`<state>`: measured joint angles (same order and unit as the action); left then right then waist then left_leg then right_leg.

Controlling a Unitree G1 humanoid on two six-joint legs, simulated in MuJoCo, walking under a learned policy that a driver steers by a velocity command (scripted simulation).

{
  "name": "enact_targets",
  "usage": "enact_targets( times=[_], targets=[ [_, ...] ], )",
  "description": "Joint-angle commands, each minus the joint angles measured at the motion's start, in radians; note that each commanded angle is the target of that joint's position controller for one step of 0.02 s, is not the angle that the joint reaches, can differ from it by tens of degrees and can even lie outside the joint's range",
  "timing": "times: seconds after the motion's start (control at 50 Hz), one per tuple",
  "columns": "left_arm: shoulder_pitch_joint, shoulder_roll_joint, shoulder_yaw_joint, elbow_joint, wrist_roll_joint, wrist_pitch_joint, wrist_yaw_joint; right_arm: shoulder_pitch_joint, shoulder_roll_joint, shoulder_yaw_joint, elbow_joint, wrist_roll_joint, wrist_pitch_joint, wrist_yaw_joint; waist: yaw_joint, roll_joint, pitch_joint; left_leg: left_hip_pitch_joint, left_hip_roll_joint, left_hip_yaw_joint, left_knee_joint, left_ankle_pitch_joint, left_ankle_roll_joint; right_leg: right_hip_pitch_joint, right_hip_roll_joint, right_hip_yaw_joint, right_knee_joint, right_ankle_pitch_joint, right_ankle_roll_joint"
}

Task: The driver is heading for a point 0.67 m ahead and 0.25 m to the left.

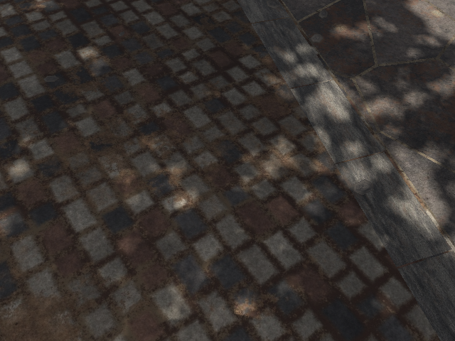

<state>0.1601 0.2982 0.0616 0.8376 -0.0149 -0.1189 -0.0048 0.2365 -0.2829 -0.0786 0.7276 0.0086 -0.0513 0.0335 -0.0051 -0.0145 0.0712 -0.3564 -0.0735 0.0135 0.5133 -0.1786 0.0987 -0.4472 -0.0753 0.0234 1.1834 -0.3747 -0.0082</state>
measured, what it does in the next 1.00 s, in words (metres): walks ahead, turning left: right foot, then left foot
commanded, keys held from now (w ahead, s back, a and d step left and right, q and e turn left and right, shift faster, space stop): w+q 0.90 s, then no key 0.10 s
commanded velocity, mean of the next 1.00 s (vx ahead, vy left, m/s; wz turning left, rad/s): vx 0.49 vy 0.00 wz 0.58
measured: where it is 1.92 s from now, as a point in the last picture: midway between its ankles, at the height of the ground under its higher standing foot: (166, 258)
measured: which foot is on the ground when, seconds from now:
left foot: down 0.00-0.36, up 0.38-0.86, down 0.88-1.00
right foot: up 0.00-0.34, down 0.36-0.86, up 0.88-1.00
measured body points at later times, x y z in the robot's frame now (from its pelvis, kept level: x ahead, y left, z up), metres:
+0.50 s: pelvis +0.30 -0.04 +0.00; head +0.32 -0.03 +0.45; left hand +0.36 +0.27 -0.10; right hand +0.46 -0.28 -0.11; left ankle +0.17 +0.07 -0.64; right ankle +0.37 -0.13 -0.73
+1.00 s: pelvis +0.52 +0.12 +0.00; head +0.56 +0.16 +0.44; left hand +0.45 +0.42 -0.12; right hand +0.81 -0.01 -0.09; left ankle +0.54 +0.21 -0.73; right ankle +0.52 -0.07 -0.63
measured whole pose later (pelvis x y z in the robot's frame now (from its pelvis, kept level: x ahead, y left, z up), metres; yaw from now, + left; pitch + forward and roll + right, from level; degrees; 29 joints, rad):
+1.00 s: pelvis +0.52 +0.12 +0.00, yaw +35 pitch +2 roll -1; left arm 0.21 0.31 0.05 0.79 -0.02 -0.09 -0.01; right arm 0.19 -0.30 -0.07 0.61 0.01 -0.04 0.03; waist 0.02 -0.01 0.08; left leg -0.39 -0.07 0.02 0.54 -0.17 0.08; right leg -0.41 -0.07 0.01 1.21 -0.43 0.02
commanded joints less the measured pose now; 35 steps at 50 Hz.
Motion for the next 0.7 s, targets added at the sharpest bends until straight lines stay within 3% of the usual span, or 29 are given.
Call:
enact_targets(
  times=[0.02, 0.08, 0.16, 0.24, 0.3, 0.32, 0.34, 0.36, 0.38, 0.4, 0.42, 0.44, 0.46, 0.48, 0.52, 0.56, 0.64, 0.7],
  targets=[
    [0.022, 0.114, 0.032, -0.066, 0.019, 0.001, 0.001, -0.01, -0.129, -0.03, -0.088, -0.007, -0.025, -0.014, 0.025, 0.047, -0.138, 0.22, 0.266, -0.377, -0.285, 0.212, 0.199, -0.173, -0.056, 0.054, -0.091, 0.086, 0.011],
    [-0.067, 0.078, 0.021, -0.101, 0.032, 0.017, 0.005, 0.041, -0.163, -0.04, -0.074, 0.004, -0.027, -0.037, 0.008, 0.037, -0.092, 0.168, 0.228, -0.297, -0.305, 0.269, 0.19, -0.197, -0.026, 0.036, -0.275, 0.231, 0.057],
    [-0.201, 0.047, 0.006, -0.144, 0.021, 0.009, -0.008, 0.095, -0.166, -0.043, -0.058, 0.01, -0.018, -0.051, -0.044, 0.086, -0.058, 0.125, 0.17, -0.249, -0.292, 0.148, 0.127, -0.121, 0.038, 0.022, -0.568, 0.469, 0.065],
    [-0.266, 0.075, 0.011, -0.182, 0.009, -0.004, -0.023, 0.152, -0.16, -0.044, -0.033, 0.017, -0.009, -0.053, -0.067, 0.105, -0.048, 0.192, 0.205, -0.33, -0.224, 0.095, 0.108, -0.088, 0.063, 0.046, -0.676, 0.471, 0.044],
    [-0.227, 0.108, 0.024, -0.181, 0.007, -0.019, -0.029, 0.147, -0.158, -0.046, -0.033, 0.015, 0.006, -0.062, -0.039, 0.142, -0.058, 0.264, 0.233, -0.407, -0.135, 0.14, 0.091, -0.037, 0.072, 0.05, -0.71, 0.342, 0.013],
    [-0.169, 0.119, 0.033, -0.167, 0.007, -0.025, -0.027, 0.134, -0.152, -0.044, -0.039, 0.014, 0.011, -0.062, -0.007, 0.159, -0.078, 0.265, 0.221, -0.415, -0.09, 0.191, 0.079, 0.04, 0.081, 0.032, -0.735, 0.318, -0.006],
    [-0.066, 0.147, 0.049, -0.143, 0.015, -0.03, -0.021, 0.117, -0.125, -0.033, -0.05, 0.012, 0.012, -0.06, 0.046, 0.151, -0.144, 0.236, 0.168, -0.386, 0.023, 0.256, 0.049, 0.206, 0.065, 0.031, -0.757, 0.334, -0.037],
    [0.09, 0.199, 0.063, -0.13, 0.032, -0.032, -0.013, 0.106, -0.075, -0.011, -0.076, -0.003, 0.009, -0.055, 0.114, 0.07, -0.291, 0.108, 0.107, -0.316, 0.287, 0.148, 0.01, 0.477, -0.09, 0.172, -0.721, 0.297, -0.1],
    [0.195, 0.27, 0.082, -0.096, 0.039, -0.016, -0.014, 0.256, -0.006, 0.009, -0.099, 0.024, 0.001, -0.055, 0.054, -0.274, -0.432, -0.272, -0.037, -0.194, 0.629, -0.359, -0.067, 0.838, -0.321, 0.635, -0.795, 0.094, -0.264],
    [0.185, 0.182, 0.062, -0.102, 0.012, -0.011, -0.02, 0.263, -0.104, -0.003, -0.078, 0.036, -0.001, -0.058, 0.068, -0.233, -0.389, -0.411, 0.035, -0.217, 0.778, -0.412, -0.078, 0.825, -0.349, 0.765, -0.862, -0.121, -0.256],
    [0.139, 0.117, 0.045, -0.116, 0.008, -0.002, -0.015, 0.156, -0.166, -0.02, -0.085, 0.032, 0.004, -0.057, 0.094, -0.132, -0.251, -0.45, 0.076, -0.201, 0.815, -0.319, -0.084, 0.701, -0.308, 0.607, -0.882, -0.129, -0.21],
    [0.086, 0.1, 0.036, -0.123, 0.018, 0.007, -0.012, 0.091, -0.167, -0.022, -0.099, 0.021, 0.008, -0.059, 0.08, -0.06, -0.168, -0.421, 0.114, -0.162, 0.796, -0.244, -0.089, 0.565, -0.267, 0.468, -0.896, -0.01, -0.182],
    [0.055, 0.082, 0.03, -0.115, 0.024, 0.012, -0.011, 0.048, -0.155, -0.024, -0.113, 0.009, 0.008, -0.056, 0.062, -0.047, -0.105, -0.396, 0.142, -0.157, 0.748, -0.195, -0.089, 0.454, -0.228, 0.372, -0.92, 0.103, -0.174],
    [0.042, 0.072, 0.025, -0.11, 0.032, 0.01, -0.007, 0.054, -0.136, -0.025, -0.118, 0.013, 0.012, -0.049, 0.036, -0.075, -0.089, -0.347, 0.17, -0.157, 0.717, -0.164, -0.085, 0.388, -0.202, 0.298, -0.943, 0.17, -0.165],
    [0.039, 0.071, 0.027, -0.095, 0.023, 0.002, -0.006, 0.064, -0.094, -0.018, -0.124, 0.025, 0.024, -0.042, 0.021, -0.096, -0.077, -0.318, 0.19, -0.131, 0.669, -0.148, -0.086, 0.338, -0.18, 0.197, -0.99, 0.235, -0.173],
    [0.048, 0.099, 0.037, -0.078, 0.017, -0.005, -0.005, 0.028, -0.072, -0.01, -0.148, 0.019, 0.031, -0.04, 0.02, -0.075, -0.059, -0.353, 0.204, -0.122, 0.605, -0.11, -0.095, 0.331, -0.194, 0.133, -1.021, 0.312, -0.192],
    [0.051, 0.133, 0.046, -0.061, 0.017, 0.003, 0.0, -0.039, -0.06, -0.001, -0.165, 0.016, 0.024, -0.025, 0.035, -0.051, -0.051, -0.364, 0.205, -0.093, 0.42, 0.08, -0.101, 0.369, -0.178, -0.018, -1.034, 0.434, -0.179],
    [0.081, 0.152, 0.047, -0.046, 0.012, 0.015, 0.004, -0.144, -0.041, 0.009, -0.189, 0.016, 0.014, -0.004, 0.077, -0.041, -0.022, -0.32, 0.182, -0.032, 0.254, 0.192, -0.089, 0.392, -0.162, -0.112, -1.027, 0.458, -0.15]
  ],
)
